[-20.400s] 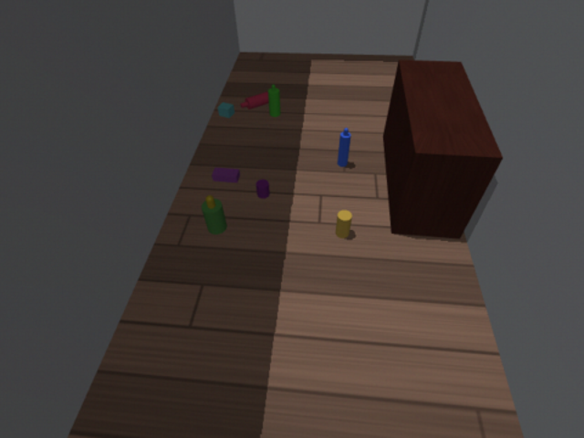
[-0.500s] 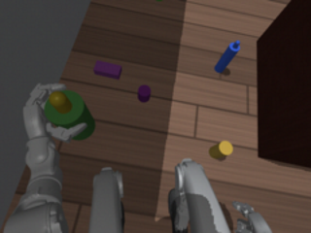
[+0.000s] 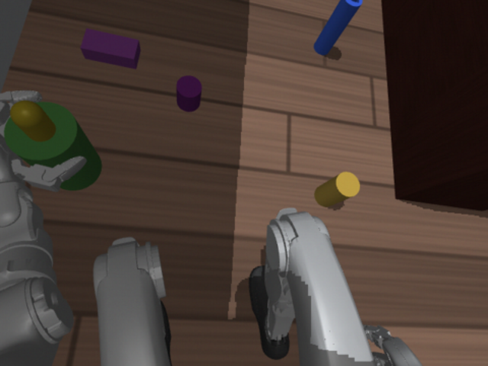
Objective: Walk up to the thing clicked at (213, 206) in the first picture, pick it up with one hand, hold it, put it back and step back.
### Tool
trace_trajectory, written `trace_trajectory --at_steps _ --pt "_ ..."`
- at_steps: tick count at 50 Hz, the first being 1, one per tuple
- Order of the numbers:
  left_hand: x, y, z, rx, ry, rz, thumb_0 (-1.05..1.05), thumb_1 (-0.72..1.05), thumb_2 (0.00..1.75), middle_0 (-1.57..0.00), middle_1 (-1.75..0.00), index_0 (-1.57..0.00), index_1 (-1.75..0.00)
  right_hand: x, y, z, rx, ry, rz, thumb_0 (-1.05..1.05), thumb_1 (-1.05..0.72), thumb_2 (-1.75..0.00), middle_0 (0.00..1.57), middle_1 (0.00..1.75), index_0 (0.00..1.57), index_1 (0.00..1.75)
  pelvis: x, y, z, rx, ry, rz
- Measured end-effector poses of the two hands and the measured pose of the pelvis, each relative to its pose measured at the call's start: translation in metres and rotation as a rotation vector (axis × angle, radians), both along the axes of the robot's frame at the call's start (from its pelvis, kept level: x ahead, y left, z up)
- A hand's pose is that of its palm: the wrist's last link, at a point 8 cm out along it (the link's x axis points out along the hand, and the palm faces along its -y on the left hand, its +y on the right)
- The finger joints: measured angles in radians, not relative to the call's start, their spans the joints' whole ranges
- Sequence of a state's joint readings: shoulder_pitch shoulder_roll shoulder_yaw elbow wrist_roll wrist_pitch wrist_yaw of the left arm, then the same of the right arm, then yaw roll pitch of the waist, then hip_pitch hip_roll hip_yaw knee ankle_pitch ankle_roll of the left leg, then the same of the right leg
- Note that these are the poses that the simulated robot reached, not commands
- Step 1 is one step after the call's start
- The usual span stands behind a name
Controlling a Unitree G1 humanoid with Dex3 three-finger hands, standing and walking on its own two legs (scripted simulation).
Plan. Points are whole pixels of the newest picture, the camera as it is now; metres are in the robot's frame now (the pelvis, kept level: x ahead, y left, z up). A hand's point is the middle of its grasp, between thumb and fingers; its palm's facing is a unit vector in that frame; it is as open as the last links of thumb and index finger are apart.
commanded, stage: crouch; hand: left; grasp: from the side
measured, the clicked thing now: (54, 143) +0.49 +0.24 -0.08
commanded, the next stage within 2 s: lower in 0.50 s
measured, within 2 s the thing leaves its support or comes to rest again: neither
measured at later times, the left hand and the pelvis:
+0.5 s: hand (58, 155) +0.49 +0.25 -0.14, palm faces +0.22 -0.97 -0.06, open 11.9 cm; pelvis +0.00 +0.01 -0.03, yaw -3 degrees
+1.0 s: hand (73, 164) +0.50 +0.25 -0.20, palm faces +0.23 -0.97 -0.05, open 11.9 cm; pelvis +0.00 +0.01 -0.05, yaw -6 degrees
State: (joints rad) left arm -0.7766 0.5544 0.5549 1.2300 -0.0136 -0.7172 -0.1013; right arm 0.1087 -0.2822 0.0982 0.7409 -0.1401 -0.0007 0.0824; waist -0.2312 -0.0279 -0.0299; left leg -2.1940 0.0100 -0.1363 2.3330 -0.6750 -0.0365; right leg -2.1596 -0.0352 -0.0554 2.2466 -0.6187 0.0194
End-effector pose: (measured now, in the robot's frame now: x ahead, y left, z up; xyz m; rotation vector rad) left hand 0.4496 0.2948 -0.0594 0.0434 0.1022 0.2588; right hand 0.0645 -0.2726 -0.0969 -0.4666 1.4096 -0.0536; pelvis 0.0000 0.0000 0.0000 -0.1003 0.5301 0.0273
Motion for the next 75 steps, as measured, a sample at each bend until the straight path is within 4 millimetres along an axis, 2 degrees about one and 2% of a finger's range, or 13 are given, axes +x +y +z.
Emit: trace_trajectory --at_steps 13,22,35,51,75 --pt "0.007 0.004 -0.048 -0.007 0.013 -0.008 -0.05 -0.61 1.04 -0.59 -0.96 -0.63 -0.98 -0.004 -0.001 -0.014 -0.042 0.060 0.054 0.00 -0.93 -0.92 0.21 0.30 0.21 0.30 0.002 0.004 -0.026 -0.035 -0.030 -0.014" --pt "0.008 0.007 -0.069 0.001 0.020 -0.027 -0.05 -0.61 1.04 -0.59 -0.95 -0.63 -0.98 -0.002 0.000 -0.014 -0.063 0.094 0.095 0.00 -0.93 -0.92 0.21 0.30 0.21 0.30 0.002 0.007 -0.033 -0.058 -0.047 -0.020" --pt "0.013 0.002 -0.090 -0.008 0.016 -0.038 -0.05 -0.61 1.04 -0.60 -0.95 -0.63 -0.98 0.001 0.000 -0.012 -0.082 0.117 0.150 0.00 -0.93 -0.91 0.21 0.30 0.21 0.30 0.001 0.009 -0.039 -0.083 -0.078 -0.028" --pt "0.015 0.003 -0.140 -0.012 0.042 -0.016 -0.05 -0.61 1.04 -0.59 -0.95 -0.63 -0.98 -0.004 0.002 -0.007 -0.131 0.186 0.260 0.00 -0.93 -0.91 0.21 0.30 0.21 0.30 -0.002 0.013 -0.053 -0.122 -0.146 -0.053" --pt "0.021 0.000 -0.170 -0.010 0.037 -0.017 -0.05 -0.60 1.04 -0.58 -0.96 -0.61 -0.99 0.010 0.013 0.008 -0.200 0.211 0.385 0.00 -0.92 -0.91 0.21 0.30 0.21 0.30 -0.004 0.022 -0.056 -0.188 -0.199 -0.075"
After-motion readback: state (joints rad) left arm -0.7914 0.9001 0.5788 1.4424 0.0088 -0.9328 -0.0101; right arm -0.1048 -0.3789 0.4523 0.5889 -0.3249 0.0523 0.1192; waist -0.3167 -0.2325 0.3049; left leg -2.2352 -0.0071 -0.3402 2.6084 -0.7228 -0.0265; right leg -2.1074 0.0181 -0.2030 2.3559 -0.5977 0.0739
